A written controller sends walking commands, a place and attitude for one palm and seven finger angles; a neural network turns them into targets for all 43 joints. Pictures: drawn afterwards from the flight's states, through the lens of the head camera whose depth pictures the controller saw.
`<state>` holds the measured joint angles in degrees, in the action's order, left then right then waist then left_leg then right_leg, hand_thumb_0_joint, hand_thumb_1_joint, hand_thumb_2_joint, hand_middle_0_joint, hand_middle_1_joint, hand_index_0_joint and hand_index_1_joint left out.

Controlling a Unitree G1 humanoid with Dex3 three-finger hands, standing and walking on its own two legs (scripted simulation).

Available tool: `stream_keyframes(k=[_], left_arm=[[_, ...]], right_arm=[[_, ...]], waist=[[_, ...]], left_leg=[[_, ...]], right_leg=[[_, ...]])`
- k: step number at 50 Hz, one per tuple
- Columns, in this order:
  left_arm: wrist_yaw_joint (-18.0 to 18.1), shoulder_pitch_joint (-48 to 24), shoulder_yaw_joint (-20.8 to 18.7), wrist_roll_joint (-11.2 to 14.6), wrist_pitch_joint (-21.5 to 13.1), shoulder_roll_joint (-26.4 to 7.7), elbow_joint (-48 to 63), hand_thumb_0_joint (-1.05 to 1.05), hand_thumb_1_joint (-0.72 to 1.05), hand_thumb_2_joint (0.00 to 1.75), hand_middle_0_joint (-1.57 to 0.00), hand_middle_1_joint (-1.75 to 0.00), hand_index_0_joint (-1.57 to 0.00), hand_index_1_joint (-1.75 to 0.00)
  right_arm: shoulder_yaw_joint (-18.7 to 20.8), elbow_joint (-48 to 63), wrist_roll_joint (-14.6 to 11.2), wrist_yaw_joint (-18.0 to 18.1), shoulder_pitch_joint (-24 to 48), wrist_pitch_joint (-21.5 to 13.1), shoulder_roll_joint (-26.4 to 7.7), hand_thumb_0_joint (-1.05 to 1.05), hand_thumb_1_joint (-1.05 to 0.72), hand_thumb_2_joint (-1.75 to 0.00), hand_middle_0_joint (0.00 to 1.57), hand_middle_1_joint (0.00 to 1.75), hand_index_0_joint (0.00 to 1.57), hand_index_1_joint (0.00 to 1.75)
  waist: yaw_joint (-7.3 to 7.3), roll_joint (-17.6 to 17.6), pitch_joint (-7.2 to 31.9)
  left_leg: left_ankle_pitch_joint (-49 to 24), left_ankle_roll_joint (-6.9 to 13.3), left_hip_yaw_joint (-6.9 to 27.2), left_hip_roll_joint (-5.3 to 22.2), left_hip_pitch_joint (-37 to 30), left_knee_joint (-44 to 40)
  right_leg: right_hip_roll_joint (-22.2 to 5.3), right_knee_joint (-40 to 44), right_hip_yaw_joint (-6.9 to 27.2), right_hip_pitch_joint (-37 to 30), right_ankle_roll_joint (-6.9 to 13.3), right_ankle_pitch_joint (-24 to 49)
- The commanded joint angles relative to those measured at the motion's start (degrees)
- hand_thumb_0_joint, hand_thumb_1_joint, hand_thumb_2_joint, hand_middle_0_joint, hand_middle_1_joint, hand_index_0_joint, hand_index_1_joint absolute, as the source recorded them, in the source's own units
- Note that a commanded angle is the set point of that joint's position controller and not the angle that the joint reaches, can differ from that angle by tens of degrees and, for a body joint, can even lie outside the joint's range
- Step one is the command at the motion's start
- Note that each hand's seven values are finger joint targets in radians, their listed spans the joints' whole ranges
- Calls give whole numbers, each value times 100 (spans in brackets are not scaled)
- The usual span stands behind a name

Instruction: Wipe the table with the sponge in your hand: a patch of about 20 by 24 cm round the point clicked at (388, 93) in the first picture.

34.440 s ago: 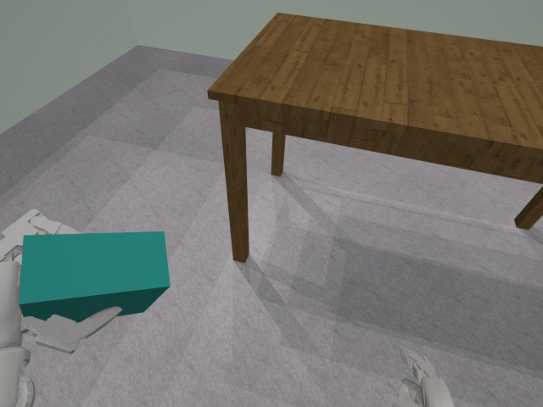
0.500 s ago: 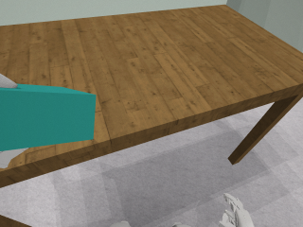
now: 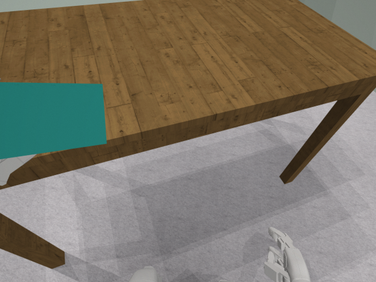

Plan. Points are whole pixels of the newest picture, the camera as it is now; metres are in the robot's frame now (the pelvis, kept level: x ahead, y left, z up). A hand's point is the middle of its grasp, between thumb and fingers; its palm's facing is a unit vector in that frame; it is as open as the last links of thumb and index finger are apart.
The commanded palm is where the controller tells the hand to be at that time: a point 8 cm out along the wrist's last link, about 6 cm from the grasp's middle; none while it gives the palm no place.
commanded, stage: step back with the hand held close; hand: left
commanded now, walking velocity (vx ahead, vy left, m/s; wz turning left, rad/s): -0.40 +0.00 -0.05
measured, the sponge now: (47, 110) +0.26 +0.20 +0.28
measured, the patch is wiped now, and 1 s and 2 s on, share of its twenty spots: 1.00 1.00 1.00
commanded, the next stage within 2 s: stop stepping back and stand still in 0.04 s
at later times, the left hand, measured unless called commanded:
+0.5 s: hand out of the picture +0.07 +0.22 +0.28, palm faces +0.56 -0.77 -0.31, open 10.2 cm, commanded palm +0.01 +0.26 +0.29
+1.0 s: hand out of the picture +0.01 +0.17 +0.27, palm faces +0.48 -0.80 -0.35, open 10.2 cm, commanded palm -0.04 +0.23 +0.29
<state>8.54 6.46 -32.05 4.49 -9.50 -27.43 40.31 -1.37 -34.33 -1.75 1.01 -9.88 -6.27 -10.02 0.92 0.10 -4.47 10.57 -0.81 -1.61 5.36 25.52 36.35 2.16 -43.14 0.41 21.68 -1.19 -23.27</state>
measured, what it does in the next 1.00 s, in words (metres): walks backwards: right foot, then left foot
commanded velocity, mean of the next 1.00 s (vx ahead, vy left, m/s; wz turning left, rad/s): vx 0.14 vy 0.05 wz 0.00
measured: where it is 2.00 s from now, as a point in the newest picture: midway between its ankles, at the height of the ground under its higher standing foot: outside the picture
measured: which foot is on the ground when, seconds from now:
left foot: down 0.00-0.06, up 0.08-0.26, down 0.28-0.84, up 0.86-1.00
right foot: up 0.00-0.02, down 0.04-0.28, up 0.30-0.44, down 0.46-0.64, up 0.66-0.84, down 0.86-1.00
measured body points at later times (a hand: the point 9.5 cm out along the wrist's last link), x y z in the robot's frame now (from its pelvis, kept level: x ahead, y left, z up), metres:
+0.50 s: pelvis -0.14 -0.02 -0.01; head -0.16 -0.02 +0.44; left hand +0.04 +0.26 +0.29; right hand +0.00 -0.26 -0.11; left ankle -0.11 +0.11 -0.71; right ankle -0.08 -0.11 -0.73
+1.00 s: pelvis -0.19 -0.06 +0.01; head -0.20 -0.06 +0.46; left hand -0.02 +0.21 +0.29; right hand -0.03 -0.29 -0.08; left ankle -0.18 +0.08 -0.68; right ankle -0.17 -0.15 -0.72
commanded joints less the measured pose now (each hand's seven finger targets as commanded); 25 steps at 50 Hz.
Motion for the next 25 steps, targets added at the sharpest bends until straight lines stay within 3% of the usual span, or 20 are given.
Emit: stream_keyframes(k=[1, 2, 3, 4, 6, 8, 9, 10, 12, 13, 14, 15, 16, 17, 18, 21, 22, 23, 24, 25], left_arm=[[-113, -275, -185, 42, -325, -895, 892, 0, 10, 130, -120, -160, -120, -160], [-107, -239, -265, 26, -415, -1081, 969, 0, 10, 130, -120, -160, -120, -160], [-79, -78, -293, 42, -446, -1227, 1181, 0, 10, 130, -120, -160, -120, -160], [-122, 121, -331, 69, -400, -1263, 1397, 0, 10, 130, -120, -160, -120, -160], [-118, 777, -497, 116, -379, -1176, 1358, 0, 10, 130, -120, -160, -120, -160], [-12, 633, -563, 76, -381, -1270, 1551, 0, 10, 130, -120, -160, -120, -160], [70, 879, -870, 85, -337, -1403, 1187, 0, 10, 130, -120, -160, -120, -160], [114, 669, -717, 82, -307, -1258, 1248, 0, 10, 130, -120, -160, -120, -160], [213, 391, -861, 101, -325, -1409, 1283, 0, 10, 130, -120, -160, -120, -160], [234, 505, -758, 163, -274, -1281, 1110, 0, 10, 130, -120, -160, -120, -160], [226, 148, -697, 133, -281, -1340, 1222, 0, 10, 130, -120, -160, -120, -160], [264, -223, -645, 21, -231, -1459, 967, 0, 10, 130, -120, -160, -120, -160], [272, -409, -608, -66, -194, -1460, 919, 0, 10, 130, -120, -160, -120, -160], [248, -155, -611, -99, -173, -1418, 602, 0, 10, 130, -120, -160, -120, -160], [220, -191, -603, -125, -201, -1441, 832, 0, 10, 130, -120, -160, -120, -160], [35, 114, -156, -77, -186, -904, 349, 0, 10, 130, -120, -160, -120, -160], [-33, -20, -64, -99, -170, -887, 337, 0, 10, 130, -120, -160, -120, -160], [-110, -91, 124, -136, -118, -827, 198, 0, 10, 130, -120, -160, -120, -160], [-127, -487, 77, -79, -105, -987, 346, 0, 10, 130, -120, -160, -120, -160], [-130, -522, 46, -56, -112, -935, 270, 0, 10, 130, -120, -160, -120, -160]], right_arm=[[321, 1058, -81, 26, 515, -213, -1024, 0, -90, -90, 20, 30, 20, 30], [286, 1091, -85, 20, 519, -183, -904, 0, -90, -90, 20, 30, 20, 30], [394, 1053, -170, 33, 384, -124, -755, 0, -90, -90, 20, 30, 20, 30], [513, 1065, -230, 59, 623, -48, -821, 0, -90, -90, 20, 30, 20, 30], [224, 1150, -129, 27, 670, 145, -379, 0, -90, -90, 20, 30, 20, 30], [252, 1194, -107, 126, 724, 243, -483, 0, -90, -90, 20, 30, 20, 30], [309, 1103, -113, 162, 448, 225, -562, 0, -90, -90, 20, 30, 20, 30], [329, 1057, -123, 186, 346, 197, -592, 0, -90, -90, 20, 30, 20, 30], [397, 1009, -81, 290, 207, 67, -841, 0, -90, -90, 20, 30, 20, 30], [457, 1052, -74, 339, 224, -11, -1050, 0, -90, -90, 20, 30, 20, 30], [424, 1001, -102, 317, 237, -73, -1051, 0, -90, -90, 20, 30, 20, 30], [401, 905, -88, 326, 193, -168, -947, 0, -90, -90, 20, 30, 20, 30], [380, 788, -48, 247, 140, -191, -908, 0, -90, -90, 20, 30, 20, 30], [395, 669, -75, 175, 173, -224, -917, 0, -90, -90, 20, 30, 20, 30], [408, 667, -98, 133, 172, -238, -914, 0, -90, -90, 20, 30, 20, 30], [292, 745, -41, 67, 453, -192, -1045, 0, -90, -90, 20, 30, 20, 30], [309, 828, -29, 75, 481, -161, -1068, 0, -90, -90, 20, 30, 20, 30], [298, 876, -13, 68, 584, -117, -1024, 0, -90, -90, 20, 30, 20, 30], [346, 895, -73, 83, 681, -98, -973, 0, -90, -90, 20, 30, 20, 30], [349, 576, -95, 79, 351, -66, -936, 0, -90, -90, 20, 30, 20, 30]], waist=[[-83, -596, 1221], [-100, 417, 1048], [-109, 1693, 1441], [-90, 1774, 1466], [-211, 732, 1442], [-213, 87, 1225], [-214, 294, 1539], [-315, 430, 1731], [-369, -50, 1773], [-328, -1004, 1427], [-358, -1678, 1174], [-459, -1998, 1098], [-436, -1766, 998], [-324, -1193, 998], [-278, -1029, 1188], [-123, -1049, 892], [-86, -501, 912], [-142, 426, 623], [-153, 1476, 714], [-279, 1619, 757]], left_leg=[[694, 240, 735, 713, -367, -16], [1297, 40, 292, 286, -97, 1152], [1914, -244, -11, -383, 261, 2834], [1821, -194, 492, -246, 109, 3845], [1435, -211, 491, -35, 43, 3760], [1461, -121, 304, 32, -291, 2308], [1500, -13, 336, 33, -687, 1638], [1323, 57, 217, -95, -1106, 920], [938, 216, 30, -126, -1590, -642], [877, 504, 769, 504, -1456, -1440], [-72, 795, 1261, 1071, -1388, -1836], [172, 1173, 1841, 1304, -880, -1737], [250, 1285, 2019, 1219, -714, -1715], [603, 1222, 1753, 1153, -505, -1589], [1024, 1077, 1451, 947, -525, -1544], [2708, 646, 898, 607, 590, -1012], [2836, 508, 460, 219, 789, -86], [2640, 401, -6, -342, 983, 1507], [2292, 266, -21, -551, 966, 3003], [1463, 250, 348, -442, 447, 3692]], right_leg=[[-329, 1993, -94, -934, 122, 1587], [-936, 2451, 370, -684, 390, 2578], [-2005, 2513, 1396, -728, 962, 3615], [-2307, 2425, 1615, -178, 1114, 4043], [-2001, 1783, 1020, 33, 969, 4082], [-1908, 1553, 889, 266, 878, 3566], [-1836, 1387, 1041, 258, 843, 3053], [-1758, 1326, 1161, 334, 747, 2515], [-1140, 806, 865, 294, 506, 1480], [-527, -100, 526, 549, 349, 820], [89, -1144, 40, 938, 106, -435], [14, -2050, 237, 1082, 52, -660], [-120, -2359, 607, 1224, 79, -414], [-245, -2103, 659, 1015, 95, -289], [-209, -1602, 425, 680, 69, -282], [-99, 672, -218, -1128, 109, 332], [-136, 1385, -245, -1512, 179, 629], [-587, 2043, 463, -1160, 496, 627], [-1674, 2985, 2392, -432, 962, -1186], [-1884, 3482, 2999, 481, 1086, -1819]])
